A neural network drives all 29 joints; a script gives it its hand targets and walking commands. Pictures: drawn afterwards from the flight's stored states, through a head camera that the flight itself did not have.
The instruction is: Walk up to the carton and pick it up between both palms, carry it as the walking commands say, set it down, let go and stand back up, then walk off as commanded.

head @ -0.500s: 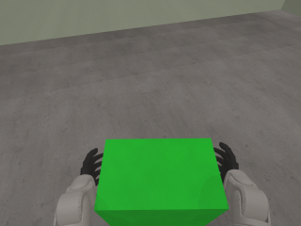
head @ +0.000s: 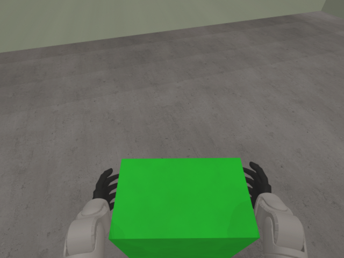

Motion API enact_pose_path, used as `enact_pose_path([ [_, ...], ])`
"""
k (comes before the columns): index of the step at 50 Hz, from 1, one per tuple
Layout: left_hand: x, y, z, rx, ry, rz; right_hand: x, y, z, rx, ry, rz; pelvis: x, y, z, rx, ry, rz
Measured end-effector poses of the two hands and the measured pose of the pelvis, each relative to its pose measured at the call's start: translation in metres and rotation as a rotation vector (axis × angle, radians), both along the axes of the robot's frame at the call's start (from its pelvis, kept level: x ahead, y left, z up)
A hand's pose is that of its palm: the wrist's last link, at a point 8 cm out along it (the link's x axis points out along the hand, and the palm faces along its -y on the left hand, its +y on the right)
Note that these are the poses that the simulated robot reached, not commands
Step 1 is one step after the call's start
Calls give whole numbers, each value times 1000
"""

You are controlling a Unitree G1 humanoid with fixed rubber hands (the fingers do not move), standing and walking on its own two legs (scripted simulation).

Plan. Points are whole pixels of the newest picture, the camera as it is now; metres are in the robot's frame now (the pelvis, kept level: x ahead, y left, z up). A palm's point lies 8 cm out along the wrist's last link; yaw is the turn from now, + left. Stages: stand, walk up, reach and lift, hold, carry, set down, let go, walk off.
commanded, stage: carry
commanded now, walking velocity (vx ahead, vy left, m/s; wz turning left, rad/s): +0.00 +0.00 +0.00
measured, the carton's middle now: (180, 213) +0.24 +0.00 -0.03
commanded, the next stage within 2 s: hold in 0.98 s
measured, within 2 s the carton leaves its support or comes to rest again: neither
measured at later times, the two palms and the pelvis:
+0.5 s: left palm (102, 200) +0.24 +0.18 +0.03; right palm (261, 194) +0.25 -0.17 +0.04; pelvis +0.00 +0.00 +0.00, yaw +0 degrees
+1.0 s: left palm (102, 197) +0.24 +0.18 +0.03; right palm (259, 192) +0.26 -0.17 +0.05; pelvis +0.00 +0.00 +0.00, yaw +0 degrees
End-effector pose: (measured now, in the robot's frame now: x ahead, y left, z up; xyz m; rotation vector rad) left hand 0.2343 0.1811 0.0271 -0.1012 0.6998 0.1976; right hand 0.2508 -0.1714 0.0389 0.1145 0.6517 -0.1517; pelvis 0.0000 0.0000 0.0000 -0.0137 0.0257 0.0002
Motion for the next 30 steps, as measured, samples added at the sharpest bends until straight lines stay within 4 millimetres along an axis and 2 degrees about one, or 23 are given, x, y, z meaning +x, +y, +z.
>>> enact_pose_path([
  [7, 3, 0, 5, 3, -9, -2, 2, 0, 3, 5, -7, -5, 0, 0, 0, 0, 1, 0],
  [14, 2, -1, -3, 0, 11, -6, 1, -1, -3, -5, 10, -4, 1, 0, 0, 0, 2, 0],
  [25, 3, -1, 5, 2, -31, -7, 2, -1, 6, -1, -30, -2, -1, 0, 0, 0, 0, 0],
  [30, 3, 0, 3, 3, -20, -9, 3, 0, 4, -10, -20, 1, 0, 0, 0, 0, 1, 0],
])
